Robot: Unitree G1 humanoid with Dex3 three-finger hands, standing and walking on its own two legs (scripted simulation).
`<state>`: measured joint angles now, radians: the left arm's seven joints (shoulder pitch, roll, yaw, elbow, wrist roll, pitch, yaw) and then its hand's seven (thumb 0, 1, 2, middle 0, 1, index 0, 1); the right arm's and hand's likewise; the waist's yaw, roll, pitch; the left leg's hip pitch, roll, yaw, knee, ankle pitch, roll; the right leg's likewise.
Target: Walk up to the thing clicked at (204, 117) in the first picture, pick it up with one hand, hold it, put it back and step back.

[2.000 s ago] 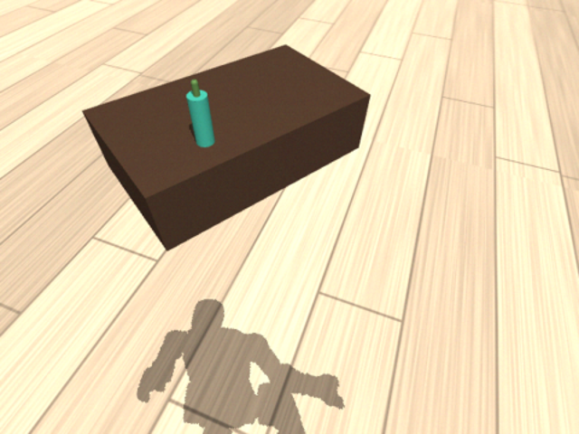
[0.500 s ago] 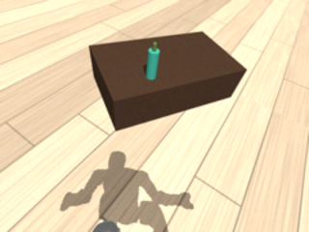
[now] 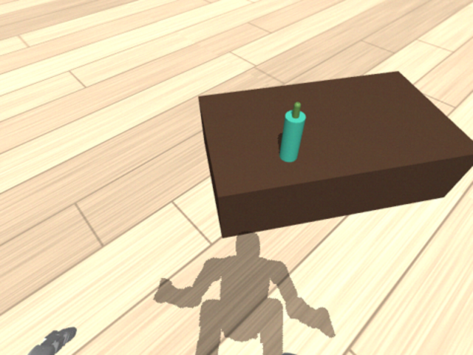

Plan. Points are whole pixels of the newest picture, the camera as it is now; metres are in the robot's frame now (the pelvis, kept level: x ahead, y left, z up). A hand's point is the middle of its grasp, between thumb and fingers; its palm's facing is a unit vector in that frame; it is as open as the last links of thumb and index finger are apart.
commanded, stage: walk up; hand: right
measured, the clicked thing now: (292, 131) +0.94 -0.19 -0.29
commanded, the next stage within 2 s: none
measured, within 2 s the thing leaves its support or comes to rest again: neither
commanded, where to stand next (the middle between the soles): +0.43 -0.07 m, yaw +11 degrees
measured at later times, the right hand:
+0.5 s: hand (376, 267) +0.32 -0.28 -0.11, palm faces -0.14 +0.89 -0.43, open 7.4 cm
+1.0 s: hand (400, 229) +0.43 -0.38 -0.15, palm faces -0.23 +0.92 -0.32, open 7.4 cm
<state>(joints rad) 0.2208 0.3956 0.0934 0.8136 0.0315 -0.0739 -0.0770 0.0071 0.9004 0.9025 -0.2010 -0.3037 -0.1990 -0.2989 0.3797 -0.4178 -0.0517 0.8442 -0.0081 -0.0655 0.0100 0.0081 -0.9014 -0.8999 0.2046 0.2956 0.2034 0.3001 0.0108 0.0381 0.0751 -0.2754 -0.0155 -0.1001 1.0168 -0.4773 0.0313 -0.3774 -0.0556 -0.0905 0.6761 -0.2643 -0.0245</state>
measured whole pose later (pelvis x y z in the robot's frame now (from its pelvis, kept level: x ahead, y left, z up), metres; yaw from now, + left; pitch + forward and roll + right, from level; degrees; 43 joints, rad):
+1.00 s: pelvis +0.31 -0.13 +0.02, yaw +10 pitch -3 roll +2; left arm 0.36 0.38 0.05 0.84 0.01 -0.08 -0.04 0.00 0.90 0.90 -0.20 -0.30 -0.20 -0.30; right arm 0.30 -0.45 -0.06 0.87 0.00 -0.03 0.03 0.01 -0.91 -0.90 0.20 0.29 0.20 0.30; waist 0.04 0.08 0.09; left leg -0.51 -0.01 -0.06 1.06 -0.33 0.03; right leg -0.24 -0.07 -0.10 0.56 -0.27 -0.02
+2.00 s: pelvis +0.33 -0.07 +0.01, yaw +12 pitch -2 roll +0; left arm 0.21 0.42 0.04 0.96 0.01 -0.02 0.00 0.01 0.90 0.90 -0.20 -0.30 -0.20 -0.30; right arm 0.22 -0.36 -0.03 0.99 -0.02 -0.03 0.02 0.01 -0.90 -0.90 0.20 0.30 0.20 0.30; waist -0.01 -0.02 0.08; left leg -0.28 0.01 0.01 0.63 -0.31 0.00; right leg -0.32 -0.04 0.00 0.70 -0.42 -0.03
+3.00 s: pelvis +0.36 -0.07 +0.03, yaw +12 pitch -2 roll +0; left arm 0.08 0.35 0.02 1.14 0.01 0.01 -0.02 0.01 0.90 0.90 -0.20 -0.30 -0.20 -0.30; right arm 0.08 -0.36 0.00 1.14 -0.01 -0.03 0.00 0.01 -0.90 -0.90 0.20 0.30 0.20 0.30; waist 0.00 0.00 0.05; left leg -0.11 0.02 0.00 0.36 -0.21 -0.02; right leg -0.13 -0.03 -0.02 0.37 -0.20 0.02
